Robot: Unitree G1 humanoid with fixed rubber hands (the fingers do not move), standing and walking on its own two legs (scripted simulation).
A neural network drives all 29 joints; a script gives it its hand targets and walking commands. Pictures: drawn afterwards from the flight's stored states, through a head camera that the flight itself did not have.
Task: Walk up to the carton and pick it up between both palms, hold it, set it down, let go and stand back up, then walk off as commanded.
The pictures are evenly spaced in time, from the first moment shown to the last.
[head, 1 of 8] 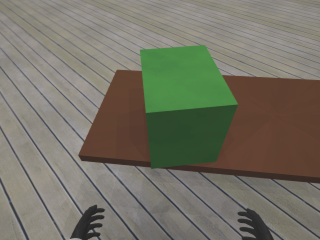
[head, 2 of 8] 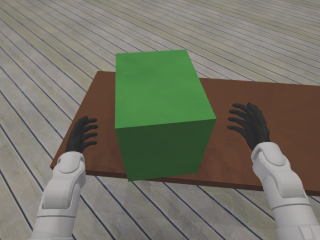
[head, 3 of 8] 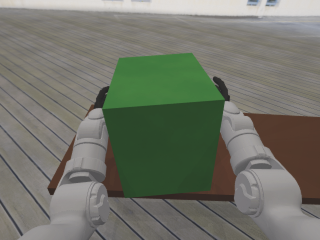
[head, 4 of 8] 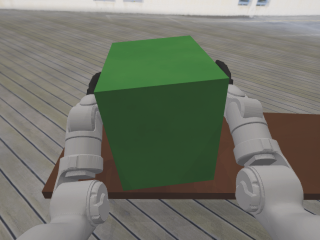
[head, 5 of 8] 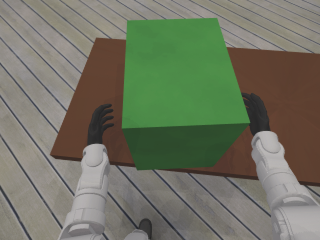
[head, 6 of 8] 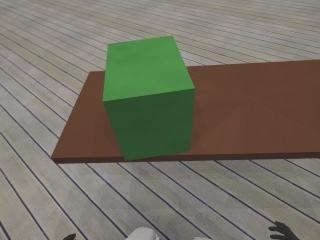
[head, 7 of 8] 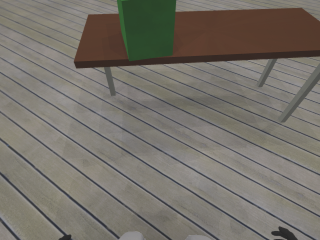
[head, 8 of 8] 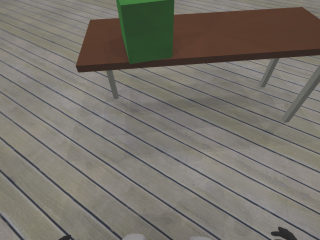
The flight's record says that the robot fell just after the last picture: no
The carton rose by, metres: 0.19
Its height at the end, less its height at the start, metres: +0.00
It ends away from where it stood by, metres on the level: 0.02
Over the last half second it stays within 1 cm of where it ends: yes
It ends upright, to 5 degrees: yes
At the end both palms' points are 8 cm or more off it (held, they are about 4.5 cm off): yes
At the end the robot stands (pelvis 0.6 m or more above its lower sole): yes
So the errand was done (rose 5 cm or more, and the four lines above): yes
